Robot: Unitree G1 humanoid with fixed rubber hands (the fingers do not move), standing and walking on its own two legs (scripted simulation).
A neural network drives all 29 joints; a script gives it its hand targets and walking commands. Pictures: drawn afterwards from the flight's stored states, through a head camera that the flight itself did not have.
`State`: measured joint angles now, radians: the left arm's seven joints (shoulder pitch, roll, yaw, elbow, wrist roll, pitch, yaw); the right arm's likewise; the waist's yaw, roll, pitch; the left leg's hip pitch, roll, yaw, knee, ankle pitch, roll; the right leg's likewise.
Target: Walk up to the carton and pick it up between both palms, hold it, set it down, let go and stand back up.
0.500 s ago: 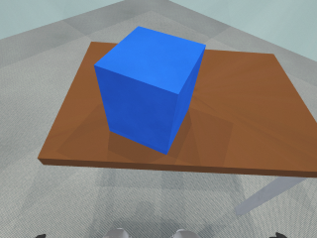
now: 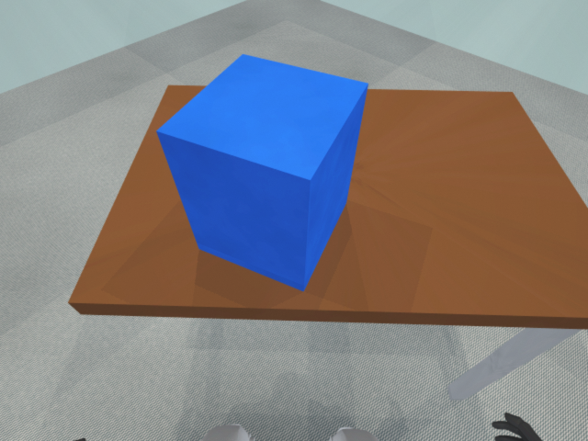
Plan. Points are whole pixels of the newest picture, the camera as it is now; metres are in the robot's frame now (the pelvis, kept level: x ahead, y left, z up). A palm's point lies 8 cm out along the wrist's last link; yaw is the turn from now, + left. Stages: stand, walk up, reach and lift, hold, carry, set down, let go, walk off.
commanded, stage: walk up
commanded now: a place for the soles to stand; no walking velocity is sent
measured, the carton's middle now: (273, 175) +0.48 +0.04 +0.08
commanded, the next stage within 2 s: reach and lift in 1.36 s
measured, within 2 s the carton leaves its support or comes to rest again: neither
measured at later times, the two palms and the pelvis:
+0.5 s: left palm out of the picture +0.07 +0.34 -0.09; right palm out of the picture +0.11 -0.30 -0.08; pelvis -0.01 +0.02 +0.00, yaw +0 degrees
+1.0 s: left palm out of the picture +0.08 +0.34 -0.10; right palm out of the picture +0.11 -0.30 -0.07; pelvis +0.00 +0.02 +0.00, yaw -1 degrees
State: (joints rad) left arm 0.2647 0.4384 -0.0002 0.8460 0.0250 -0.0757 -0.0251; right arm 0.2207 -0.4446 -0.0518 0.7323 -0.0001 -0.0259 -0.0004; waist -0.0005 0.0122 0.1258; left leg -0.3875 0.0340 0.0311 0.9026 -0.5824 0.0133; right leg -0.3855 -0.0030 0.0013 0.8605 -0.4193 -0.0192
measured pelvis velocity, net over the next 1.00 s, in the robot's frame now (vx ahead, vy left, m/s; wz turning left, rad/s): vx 0.00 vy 0.02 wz -0.01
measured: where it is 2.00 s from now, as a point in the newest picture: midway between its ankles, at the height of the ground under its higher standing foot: outside the picture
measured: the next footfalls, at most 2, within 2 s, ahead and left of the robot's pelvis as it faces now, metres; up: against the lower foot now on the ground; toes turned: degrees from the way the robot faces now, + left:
none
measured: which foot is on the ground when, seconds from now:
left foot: down 0.00-1.00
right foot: down 0.00-1.00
